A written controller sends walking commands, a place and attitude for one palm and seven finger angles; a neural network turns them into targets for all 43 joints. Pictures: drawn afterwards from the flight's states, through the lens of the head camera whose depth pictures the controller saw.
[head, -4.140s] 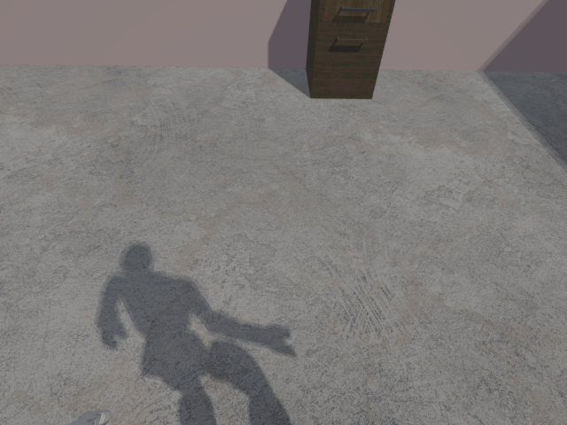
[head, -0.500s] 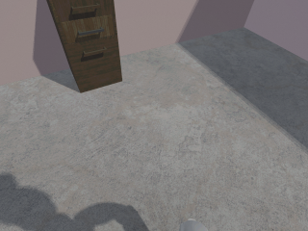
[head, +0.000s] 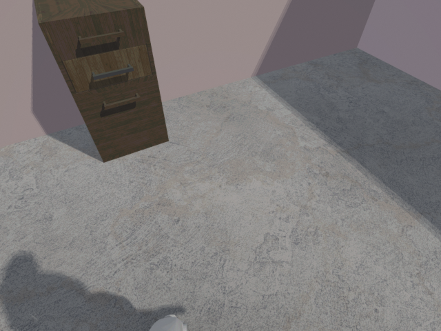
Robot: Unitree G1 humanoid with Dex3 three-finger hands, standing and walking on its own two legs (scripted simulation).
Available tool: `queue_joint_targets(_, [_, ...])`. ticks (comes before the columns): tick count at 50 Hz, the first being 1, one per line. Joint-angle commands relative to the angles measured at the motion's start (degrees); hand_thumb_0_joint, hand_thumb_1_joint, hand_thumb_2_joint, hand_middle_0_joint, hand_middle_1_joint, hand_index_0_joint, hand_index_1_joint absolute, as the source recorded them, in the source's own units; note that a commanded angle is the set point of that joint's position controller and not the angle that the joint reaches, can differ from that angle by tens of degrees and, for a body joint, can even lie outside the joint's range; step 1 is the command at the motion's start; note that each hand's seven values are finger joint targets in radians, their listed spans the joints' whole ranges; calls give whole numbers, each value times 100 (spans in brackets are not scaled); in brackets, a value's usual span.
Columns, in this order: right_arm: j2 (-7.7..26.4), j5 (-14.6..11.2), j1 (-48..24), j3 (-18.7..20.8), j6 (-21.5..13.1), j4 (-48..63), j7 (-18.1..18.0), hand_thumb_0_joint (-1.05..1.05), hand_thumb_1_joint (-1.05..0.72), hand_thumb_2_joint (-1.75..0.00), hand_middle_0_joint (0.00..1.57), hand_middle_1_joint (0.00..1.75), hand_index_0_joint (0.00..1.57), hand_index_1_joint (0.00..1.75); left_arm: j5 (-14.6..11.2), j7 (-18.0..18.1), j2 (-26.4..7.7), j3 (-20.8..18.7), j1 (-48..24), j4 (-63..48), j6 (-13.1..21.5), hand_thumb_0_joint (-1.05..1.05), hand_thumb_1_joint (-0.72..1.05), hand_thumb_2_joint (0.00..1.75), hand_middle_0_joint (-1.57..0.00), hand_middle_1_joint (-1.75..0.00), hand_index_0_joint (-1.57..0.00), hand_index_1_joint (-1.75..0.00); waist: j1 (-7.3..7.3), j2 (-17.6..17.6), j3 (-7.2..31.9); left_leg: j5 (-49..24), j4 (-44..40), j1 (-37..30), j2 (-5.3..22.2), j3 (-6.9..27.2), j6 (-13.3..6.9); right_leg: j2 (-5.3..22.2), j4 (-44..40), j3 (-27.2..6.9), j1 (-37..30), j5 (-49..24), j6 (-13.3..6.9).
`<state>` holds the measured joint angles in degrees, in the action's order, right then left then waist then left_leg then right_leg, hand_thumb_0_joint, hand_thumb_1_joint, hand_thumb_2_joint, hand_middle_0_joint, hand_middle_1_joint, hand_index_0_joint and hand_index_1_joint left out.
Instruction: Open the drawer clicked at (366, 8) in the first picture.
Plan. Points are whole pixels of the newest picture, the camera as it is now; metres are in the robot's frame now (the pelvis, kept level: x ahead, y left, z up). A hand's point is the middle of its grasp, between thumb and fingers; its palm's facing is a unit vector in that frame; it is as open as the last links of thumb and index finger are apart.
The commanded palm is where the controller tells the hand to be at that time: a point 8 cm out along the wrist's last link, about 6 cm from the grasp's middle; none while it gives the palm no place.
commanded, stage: walk to a spot facing it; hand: left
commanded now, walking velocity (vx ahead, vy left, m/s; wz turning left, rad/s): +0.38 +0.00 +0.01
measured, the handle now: (112, 71) +1.25 +0.62 -0.19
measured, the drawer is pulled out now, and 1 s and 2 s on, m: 0.00 0.00 0.00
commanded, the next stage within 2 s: turn to face it in 1.26 s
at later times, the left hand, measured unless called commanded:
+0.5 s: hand (136, 263) +0.30 +0.23 -0.17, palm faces +0.01 -0.98 -0.18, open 7.4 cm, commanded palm none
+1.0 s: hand (165, 218) +0.43 +0.19 -0.18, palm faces +0.08 -0.98 -0.18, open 7.2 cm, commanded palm none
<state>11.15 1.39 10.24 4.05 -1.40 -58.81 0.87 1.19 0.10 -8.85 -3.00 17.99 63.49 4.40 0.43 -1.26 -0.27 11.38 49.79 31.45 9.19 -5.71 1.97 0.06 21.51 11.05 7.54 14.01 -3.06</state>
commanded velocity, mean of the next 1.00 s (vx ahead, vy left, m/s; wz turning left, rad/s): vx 0.38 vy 0.00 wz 0.00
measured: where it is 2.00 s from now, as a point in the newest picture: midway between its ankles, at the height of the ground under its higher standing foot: (227, 229)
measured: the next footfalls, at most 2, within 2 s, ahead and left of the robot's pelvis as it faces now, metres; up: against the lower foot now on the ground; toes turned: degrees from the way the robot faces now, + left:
left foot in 0.18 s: +0.21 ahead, +0.15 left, +0.00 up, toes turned +11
right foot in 0.64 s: +0.42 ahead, -0.11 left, +0.00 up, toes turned -13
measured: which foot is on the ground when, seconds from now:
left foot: up 0.00-0.16, down 0.18-0.64, up 0.66-1.00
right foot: down 0.00-0.18, up 0.20-0.62, down 0.64-1.00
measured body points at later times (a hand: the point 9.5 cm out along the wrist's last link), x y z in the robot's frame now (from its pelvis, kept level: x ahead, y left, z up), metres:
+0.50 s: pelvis +0.22 +0.04 +0.00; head +0.24 +0.05 +0.45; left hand +0.30 +0.28 -0.15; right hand +0.18 -0.20 -0.15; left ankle +0.17 +0.14 -0.74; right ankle +0.30 -0.11 -0.69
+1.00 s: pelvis +0.44 +0.00 +0.00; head +0.46 +0.01 +0.44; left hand +0.43 +0.24 -0.16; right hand +0.51 -0.24 -0.15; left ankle +0.54 +0.13 -0.71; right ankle +0.38 -0.11 -0.74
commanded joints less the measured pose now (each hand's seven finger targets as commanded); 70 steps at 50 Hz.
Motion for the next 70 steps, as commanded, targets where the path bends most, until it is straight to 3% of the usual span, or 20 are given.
queue_joint_targets(1, [12,6,-437,-101,-78,423,134,0,-90,-90,20,30,20,30,15,45,-798,-77,447,-106,99,0,90,90,-20,-30,-20,-30,117,599,-617,-138,-837,-19,-36,-51,-34,1646,-1141,-1147,40,-635,-515])
queue_joint_targets(5, [150,-7,-544,-86,-153,488,107,0,-90,-90,20,30,20,30,11,58,-860,-109,597,0,40,0,90,90,-20,-30,-20,-30,91,535,-622,157,-1495,-737,-253,-312,-180,1694,-642,-1070,-249,-1437,-440])
queue_joint_targets(7, [421,33,536,-8,-218,147,21,0,-90,-90,20,30,20,30,-27,57,-845,-122,428,-36,15,0,90,90,-20,-30,-20,-30,-439,187,-106,-60,-2179,-2459,-455,-416,-303,1263,851,-563,213,-2186,-186])
queue_joint_targets(9, [1522,84,2031,250,-226,-180,-94,0,-90,-90,20,30,20,30,-78,-34,-371,-45,447,-336,17,0,90,90,-20,-30,-20,-30,-867,-1975,681,74,-3298,-4391,1732,2683,-1164,105,4103,-134,2437,1675,286])
queue_joint_targets(10, [1380,43,1902,205,-192,-243,-142,0,-90,-90,20,30,20,30,-31,8,-529,-66,117,-452,-15,0,90,90,-20,-30,-20,-30,-834,-1441,593,650,-3585,-4086,1880,2875,-1276,262,4895,-791,2819,1866,200])
queue_joint_targets(13, [586,18,885,21,-286,41,-170,0,-90,-90,20,30,20,30,24,-98,-408,-113,-198,-365,-77,0,90,90,-20,-30,-20,-30,-341,-254,-255,561,-3860,-2641,1367,1701,-996,845,5005,-1063,2850,598,238])
queue_joint_targets(16, [339,8,765,2,-358,20,-203,0,-90,-90,20,30,20,30,73,-92,-132,-128,116,-317,-269,0,90,90,-20,-30,-20,-30,-28,-400,-281,32,-4010,-2148,996,739,-925,903,4459,-944,2466,226,364])
queue_joint_targets(27, [599,50,1380,40,-290,-301,-160,0,-90,-90,20,30,20,30,49,-180,-279,-106,-1301,-934,-275,0,90,90,-20,-30,-20,-30,-251,-519,-550,-903,-3678,-2779,905,24,-918,614,1549,-387,2070,-241,370])
queue_joint_targets(30, [609,19,1267,10,-242,-339,-150,0,-90,-90,20,30,20,30,77,-152,-551,-169,-247,-592,-173,0,90,90,-20,-30,-20,-30,318,-218,-71,-1823,-2141,-2467,526,-368,-597,186,781,-77,252,-406,179])
queue_joint_targets(31, [487,-39,1255,-13,-263,-313,-105,0,-90,-90,20,30,20,30,96,-106,-965,-271,663,-315,-98,0,90,90,-20,-30,-20,-30,722,447,497,-1348,-686,-1569,238,-600,-395,795,593,-825,-1183,-195,-66])
queue_joint_targets(32, [80,-98,1417,-108,-296,-110,-80,0,-90,-90,20,30,20,30,76,-32,-1730,-453,1384,-144,-63,0,90,90,-20,-30,-20,-30,825,2066,1069,1794,1241,112,-562,-682,-138,2469,-89,-3256,-2455,-285,-673])
queue_joint_targets(33, [343,-117,1031,-65,-232,41,-96,0,-90,-90,20,30,20,30,-47,16,-1750,-433,1343,-149,-94,0,90,90,-20,-30,-20,-30,808,1689,950,2144,2220,429,-490,104,-240,2789,-651,-3874,-1969,-43,-895])
queue_joint_targets(39, [-60,22,1132,-51,-5,-194,-24,0,-90,-90,20,30,20,30,23,66,-649,-98,-197,-464,22,0,90,90,-20,-30,-20,-30,-144,763,-237,403,1520,-98,96,305,-78,1784,-1138,-1259,657,-11,-347])
queue_joint_targets(48, [4,-8,-121,-62,-70,374,162,0,-90,-90,20,30,20,30,36,55,-898,-108,230,-200,61,0,90,90,-20,-30,-20,-30,69,809,-576,-11,-946,-223,-83,-159,-105,1782,-1047,-754,-17,-368,-366])
queue_joint_targets(52, [317,22,476,-15,-151,239,113,0,-90,-90,20,30,20,30,1,48,-1081,-161,143,-168,-5,0,90,90,-20,-30,-20,-30,-349,320,-378,15,-1774,-1789,-441,-518,-244,1620,91,-376,215,-1117,-195])
queue_joint_targets(53, [645,53,1250,73,-194,25,56,0,-90,-90,20,30,20,30,-10,32,-918,-140,172,-188,-20,0,90,90,-20,-30,-20,-30,-647,-348,37,163,-2110,-2981,-325,-188,-369,1260,1414,-91,675,-1449,-3])
queue_joint_targets(55, [1592,71,2322,245,-176,-228,-74,0,-90,-90,20,30,20,30,-57,-34,-589,-67,48,-571,-19,0,90,90,-20,-30,-20,-30,-901,-2028,636,604,-3585,-4107,1743,3088,-1226,151,4553,-364,2632,1958,290])
queue_joint_targets(58, [829,22,1102,55,-264,48,-169,0,-90,-90,20,30,20,30,-16,-90,-574,-102,-385,-418,-75,0,90,90,-20,-30,-20,-30,-437,-338,-56,215,-3705,-2946,1469,1915,-990,861,5228,-1032,2967,665,265])
queue_joint_targets(63, [375,-27,895,-53,-377,-31,-219,0,-90,-90,20,30,20,30,43,-68,-225,-123,171,-218,-356,0,90,90,-20,-30,-20,-30,33,-397,-236,-1218,-3868,-2368,854,230,-735,798,4623,-992,2527,-150,430])
queue_joint_targets(70, [383,-7,1238,-55,-301,-218,-210,0,-90,-90,20,30,20,30,23,-78,-139,-71,-816,-702,-394,0,90,90,-20,-30,-20,-30,-153,-491,-744,-2399,-3665,-2434,793,-391,-897,727,2416,-588,2374,-460,480])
